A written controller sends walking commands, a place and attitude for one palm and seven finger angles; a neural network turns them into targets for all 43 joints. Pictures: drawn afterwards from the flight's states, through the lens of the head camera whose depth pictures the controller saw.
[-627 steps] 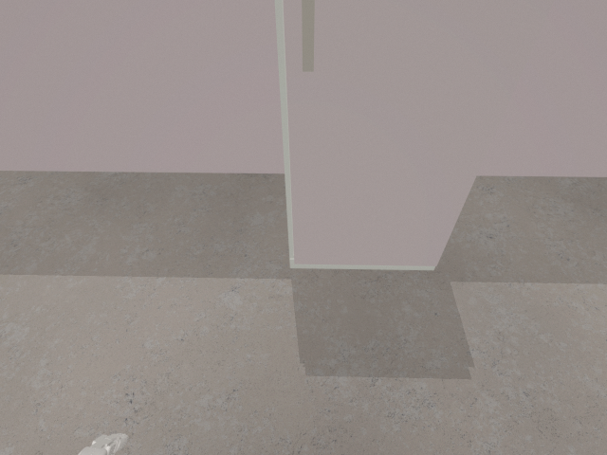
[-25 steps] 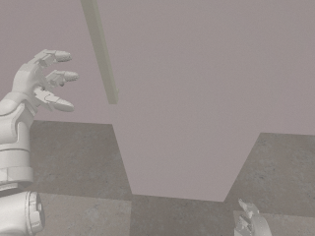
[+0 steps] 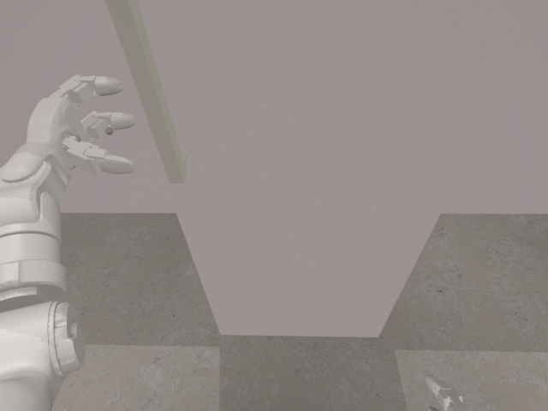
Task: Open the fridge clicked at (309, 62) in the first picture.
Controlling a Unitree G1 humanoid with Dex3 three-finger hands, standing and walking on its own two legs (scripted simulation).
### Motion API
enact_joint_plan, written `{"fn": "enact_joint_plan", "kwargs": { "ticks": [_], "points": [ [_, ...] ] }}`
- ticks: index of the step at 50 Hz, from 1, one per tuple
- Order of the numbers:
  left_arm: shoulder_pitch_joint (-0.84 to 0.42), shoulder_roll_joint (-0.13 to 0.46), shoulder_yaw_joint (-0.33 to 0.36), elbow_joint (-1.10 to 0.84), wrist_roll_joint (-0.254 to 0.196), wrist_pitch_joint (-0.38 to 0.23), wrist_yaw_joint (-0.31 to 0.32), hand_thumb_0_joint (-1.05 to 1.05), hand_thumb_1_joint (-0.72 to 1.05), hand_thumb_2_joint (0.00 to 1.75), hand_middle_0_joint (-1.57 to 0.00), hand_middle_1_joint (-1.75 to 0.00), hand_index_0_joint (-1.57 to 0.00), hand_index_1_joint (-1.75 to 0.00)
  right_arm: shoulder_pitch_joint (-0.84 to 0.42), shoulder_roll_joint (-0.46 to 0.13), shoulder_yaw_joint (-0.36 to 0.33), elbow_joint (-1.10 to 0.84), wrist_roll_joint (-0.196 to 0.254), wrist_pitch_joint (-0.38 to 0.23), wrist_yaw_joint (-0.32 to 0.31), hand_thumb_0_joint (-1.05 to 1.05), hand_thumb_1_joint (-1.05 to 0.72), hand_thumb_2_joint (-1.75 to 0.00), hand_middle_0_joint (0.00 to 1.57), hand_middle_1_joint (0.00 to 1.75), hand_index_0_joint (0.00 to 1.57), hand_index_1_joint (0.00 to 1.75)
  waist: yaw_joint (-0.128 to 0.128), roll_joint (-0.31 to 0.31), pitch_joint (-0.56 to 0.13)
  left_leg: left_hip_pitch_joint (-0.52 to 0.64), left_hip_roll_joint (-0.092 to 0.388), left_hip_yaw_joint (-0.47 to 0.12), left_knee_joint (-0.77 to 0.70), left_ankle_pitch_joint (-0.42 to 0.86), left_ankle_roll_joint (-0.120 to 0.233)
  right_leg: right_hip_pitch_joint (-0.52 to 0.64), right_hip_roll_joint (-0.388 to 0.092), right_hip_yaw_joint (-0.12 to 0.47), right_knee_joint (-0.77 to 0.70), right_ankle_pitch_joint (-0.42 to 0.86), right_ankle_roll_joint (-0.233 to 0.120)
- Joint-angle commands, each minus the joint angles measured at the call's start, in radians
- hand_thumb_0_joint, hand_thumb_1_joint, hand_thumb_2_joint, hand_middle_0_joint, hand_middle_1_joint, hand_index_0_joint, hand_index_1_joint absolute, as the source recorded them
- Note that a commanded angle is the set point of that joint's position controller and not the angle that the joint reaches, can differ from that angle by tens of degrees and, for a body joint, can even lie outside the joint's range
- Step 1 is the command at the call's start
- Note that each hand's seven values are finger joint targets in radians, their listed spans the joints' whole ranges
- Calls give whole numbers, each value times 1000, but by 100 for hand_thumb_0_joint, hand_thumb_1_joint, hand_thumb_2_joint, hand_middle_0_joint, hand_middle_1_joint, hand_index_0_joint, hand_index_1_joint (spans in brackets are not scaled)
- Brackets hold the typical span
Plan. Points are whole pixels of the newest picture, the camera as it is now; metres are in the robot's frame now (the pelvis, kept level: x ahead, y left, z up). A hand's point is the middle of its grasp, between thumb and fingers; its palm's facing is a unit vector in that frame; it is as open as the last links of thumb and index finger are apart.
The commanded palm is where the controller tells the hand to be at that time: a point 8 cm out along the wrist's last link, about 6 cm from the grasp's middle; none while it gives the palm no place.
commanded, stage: move the hooked fingers beside the handle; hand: left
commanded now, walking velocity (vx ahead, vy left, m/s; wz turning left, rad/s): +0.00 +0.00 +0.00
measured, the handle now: (155, 84) +0.48 +0.18 +0.26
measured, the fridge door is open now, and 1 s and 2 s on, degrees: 0 0 0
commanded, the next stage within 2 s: feel for the door with the fingertips in 0.78 s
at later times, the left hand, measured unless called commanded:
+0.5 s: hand (111, 128) +0.41 +0.23 +0.24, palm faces +0.04 -1.00 -0.02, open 14.0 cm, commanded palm +0.38 +0.28 +0.23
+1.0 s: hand (121, 133) +0.40 +0.22 +0.23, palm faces +0.02 -1.00 -0.04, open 14.0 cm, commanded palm +0.38 +0.26 +0.23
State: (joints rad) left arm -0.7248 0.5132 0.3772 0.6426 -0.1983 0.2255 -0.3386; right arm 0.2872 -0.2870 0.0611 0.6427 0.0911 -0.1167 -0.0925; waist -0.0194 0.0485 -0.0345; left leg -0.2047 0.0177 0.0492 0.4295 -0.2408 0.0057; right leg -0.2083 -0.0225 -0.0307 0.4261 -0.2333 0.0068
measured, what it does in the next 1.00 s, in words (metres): stands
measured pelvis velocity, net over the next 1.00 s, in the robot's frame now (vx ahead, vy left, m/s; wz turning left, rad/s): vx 0.00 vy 0.00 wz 0.00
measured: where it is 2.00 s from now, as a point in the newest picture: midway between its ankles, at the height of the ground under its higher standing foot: outside the picture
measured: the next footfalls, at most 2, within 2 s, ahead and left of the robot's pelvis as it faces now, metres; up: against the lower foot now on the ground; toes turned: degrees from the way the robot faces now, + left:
none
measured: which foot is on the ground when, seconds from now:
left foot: down 0.00-1.00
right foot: down 0.00-1.00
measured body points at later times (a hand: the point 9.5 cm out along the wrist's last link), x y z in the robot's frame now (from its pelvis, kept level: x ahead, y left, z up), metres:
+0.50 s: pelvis +0.00 +0.00 +0.00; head -0.01 -0.02 +0.45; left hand +0.40 +0.28 +0.24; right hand +0.15 -0.25 -0.09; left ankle -0.01 +0.12 -0.74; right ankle -0.01 -0.12 -0.74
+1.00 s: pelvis +0.00 +0.00 +0.00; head -0.01 -0.02 +0.45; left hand +0.40 +0.27 +0.24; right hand +0.13 -0.25 -0.10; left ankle -0.01 +0.12 -0.74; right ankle -0.01 -0.12 -0.74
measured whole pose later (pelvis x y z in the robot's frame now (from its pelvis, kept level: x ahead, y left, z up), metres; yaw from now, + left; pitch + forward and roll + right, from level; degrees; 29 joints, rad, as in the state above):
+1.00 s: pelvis +0.00 +0.00 +0.00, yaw +0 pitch +0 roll +0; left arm -0.72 0.47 0.33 0.61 -0.20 0.22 -0.30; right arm 0.28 -0.28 0.06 0.63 0.09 -0.09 -0.09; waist 0.00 0.05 -0.03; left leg -0.20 0.02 0.04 0.42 -0.23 0.00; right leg -0.20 -0.02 -0.04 0.41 -0.22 0.00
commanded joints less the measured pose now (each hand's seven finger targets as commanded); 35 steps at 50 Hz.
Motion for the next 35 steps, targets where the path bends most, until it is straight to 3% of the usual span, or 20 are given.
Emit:
{"fn": "enact_joint_plan", "kwargs": {
  "ticks": [1,3,4,7,9,13,15,16,17,19,20,22,23,24,27,28,31,32,34,35],
  "points": [
    [-457,338,99,-255,-7,-88,19,0,-50,30,-30,-120,-30,-120,-81,-130,-54,-154,-2,-54,-5,0,-90,-90,20,30,20,30,29,14,-318,152,-9,-40,-24,314,30,88,16,-6,-22,338,-37],
    [-452,275,44,-255,-8,-85,15,0,-50,30,-30,-120,-30,-120,-84,-126,-55,-156,0,-51,-4,0,-90,-90,20,30,20,30,21,18,-302,157,-6,-37,-24,321,29,80,16,-11,-25,335,-38],
    [-458,265,36,-245,-8,-76,13,0,-50,30,-30,-120,-30,-120,-89,-125,-52,-155,3,-52,-3,0,-90,-90,20,30,20,30,17,37,-277,153,-6,-37,-25,306,29,57,18,-9,-29,326,-38],
    [-457,248,20,-204,-11,-51,10,0,-50,30,-30,-120,-30,-120,-81,-131,-54,-147,3,-46,-8,0,-90,-90,20,30,20,30,5,5,-244,137,-5,-42,-31,266,30,32,21,-12,-38,290,-37],
    [-443,276,48,-227,-18,-51,9,0,-50,30,-30,-120,-30,-120,-87,-133,-55,-155,4,-44,-7,0,-90,-90,20,30,20,30,18,-23,-271,139,-7,-42,-30,276,32,56,21,-10,-38,304,-37],
    [-519,244,5,-274,-18,-75,19,0,-50,30,-30,-120,-30,-120,-88,-124,-53,-154,2,-46,-11,0,-90,-90,20,30,20,30,2,-4,-291,163,-5,-45,-27,276,31,48,21,-10,-41,290,-37],
    [-537,274,34,-282,-15,-84,27,0,-50,30,-30,-120,-30,-120,-91,-123,-51,-152,-3,-51,-12,0,-90,-90,20,30,20,30,5,11,-318,177,-9,-48,-23,287,32,57,22,-5,-37,309,-37],
    [-513,296,57,-263,-12,-84,31,0,-50,30,-30,-120,-30,-120,-88,-123,-50,-150,-2,-48,-13,0,-90,-90,20,30,20,30,13,6,-316,167,-9,-48,-24,287,30,66,21,-6,-35,309,-38],
    [-544,255,16,-274,-12,-87,28,0,-50,30,-30,-120,-30,-120,-94,-120,-47,-149,0,-48,-13,0,-90,-90,20,30,20,30,2,26,-314,174,-10,-45,-26,284,28,59,21,-7,-35,307,-38],
    [-518,251,23,-253,-15,-81,30,0,-50,30,-30,-120,-30,-120,-99,-117,-47,-149,-1,-48,-10,0,-90,-90,20,30,20,30,10,23,-303,168,-11,-41,-24,289,30,63,19,-6,-38,319,-37],
    [-497,274,42,-225,-12,-72,30,0,-50,30,-30,-120,-30,-120,-95,-121,-47,-145,0,-45,-11,0,-90,-90,20,30,20,30,15,11,-290,151,-11,-42,-29,269,29,64,19,-7,-40,303,-38],
    [-487,259,27,-159,-7,-52,29,0,-50,30,-30,-120,-30,-120,-90,-125,-46,-138,2,-37,-14,0,-90,-90,20,30,20,30,7,-17,-241,118,-10,-43,-37,236,28,43,19,-10,-45,274,-36],
    [-479,236,5,-157,-7,-51,26,0,-50,30,-30,-120,-30,-120,-89,-127,-48,-138,2,-34,-12,0,-90,-90,20,30,20,30,7,-24,-246,123,-8,-40,-37,249,29,48,18,-12,-46,281,-37],
    [-464,256,29,-167,-9,-47,28,0,-50,30,-30,-120,-30,-120,-94,-125,-50,-148,4,-34,-11,0,-90,-90,20,30,20,30,17,-29,-262,127,-10,-42,-35,249,31,53,18,-8,-43,287,-36],
    [-490,255,14,-169,-7,-50,24,0,-50,30,-30,-120,-30,-120,-94,-126,-49,-151,3,-29,-13,0,-90,-90,20,30,20,30,6,-26,-261,121,-11,-40,-35,235,32,49,16,-5,-45,279,-35],
    [-471,267,23,-179,-9,-61,25,0,-50,30,-30,-120,-30,-120,-95,-126,-51,-155,4,-27,-12,0,-90,-90,20,30,20,30,14,-36,-269,126,-9,-40,-32,240,33,56,17,-4,-46,276,-35],
    [-532,252,10,-269,-12,-92,24,0,-50,30,-30,-120,-30,-120,-104,-118,-49,-163,2,-34,-13,0,-90,-90,20,30,20,30,8,18,-317,170,-11,-43,-25,282,33,67,19,-2,-36,316,-38],
    [-545,239,1,-277,-16,-96,24,0,-50,30,-30,-120,-30,-120,-103,-117,-48,-163,2,-37,-13,0,-90,-90,20,30,20,30,3,7,-324,179,-12,-46,-23,283,33,63,21,-4,-36,315,-36],
    [-555,276,31,-289,-20,-105,26,0,-50,30,-30,-120,-30,-120,-102,-118,-47,-157,1,-38,-15,0,-90,-90,20,30,20,30,7,23,-327,180,-12,-47,-26,276,32,71,22,-1,-44,306,-37],
    [-550,256,19,-266,-21,-100,26,0,-50,30,-30,-120,-30,-120,-105,-117,-45,-153,1,-40,-16,0,-90,-90,20,30,20,30,5,16,-305,172,-12,-46,-29,263,32,62,23,-3,-45,296,-38]
  ]
}}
